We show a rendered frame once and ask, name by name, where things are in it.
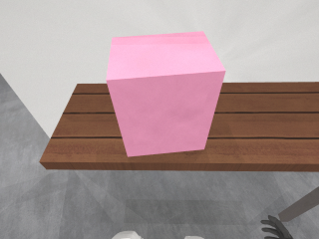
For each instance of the robot right hand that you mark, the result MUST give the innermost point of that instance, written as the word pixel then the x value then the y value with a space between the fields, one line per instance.
pixel 280 230

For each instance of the carton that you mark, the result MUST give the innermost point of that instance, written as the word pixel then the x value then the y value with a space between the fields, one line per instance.
pixel 164 89

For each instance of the table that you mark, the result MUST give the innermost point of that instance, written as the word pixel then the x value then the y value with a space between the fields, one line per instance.
pixel 256 126

